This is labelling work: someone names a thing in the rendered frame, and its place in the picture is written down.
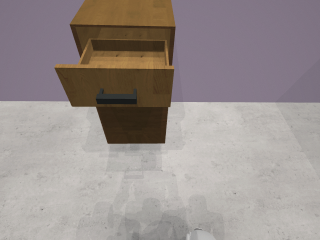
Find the handle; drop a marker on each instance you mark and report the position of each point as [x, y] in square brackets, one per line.
[116, 98]

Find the cabinet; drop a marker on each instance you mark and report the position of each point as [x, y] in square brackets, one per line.
[134, 20]

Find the drawer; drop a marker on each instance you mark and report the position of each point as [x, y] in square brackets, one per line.
[118, 66]

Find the right robot thigh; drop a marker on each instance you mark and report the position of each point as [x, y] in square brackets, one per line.
[199, 235]

